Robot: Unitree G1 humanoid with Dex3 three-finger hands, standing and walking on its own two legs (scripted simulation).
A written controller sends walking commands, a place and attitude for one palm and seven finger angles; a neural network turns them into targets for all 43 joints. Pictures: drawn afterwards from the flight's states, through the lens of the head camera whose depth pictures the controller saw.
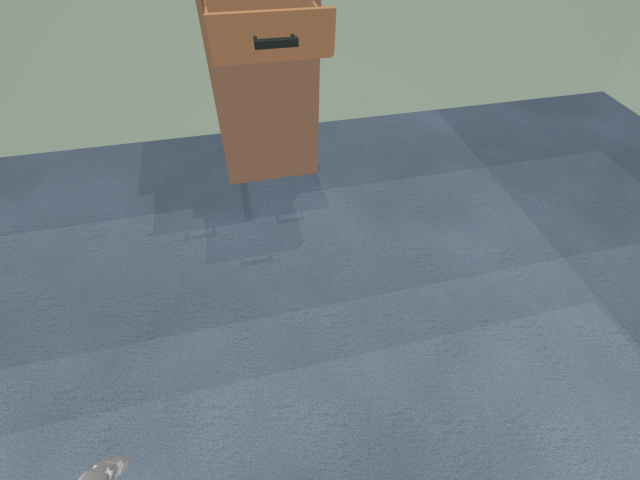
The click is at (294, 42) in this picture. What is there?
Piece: drawer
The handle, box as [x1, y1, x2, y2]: [253, 34, 298, 49]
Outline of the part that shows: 298,39 293,34 291,34 290,37 257,39 256,36 253,36 255,49 298,46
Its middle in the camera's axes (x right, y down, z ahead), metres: -0.14 -0.60 +1.16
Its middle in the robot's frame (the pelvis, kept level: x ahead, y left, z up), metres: +1.27 +0.20 +0.01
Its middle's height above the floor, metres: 0.78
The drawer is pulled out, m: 0.29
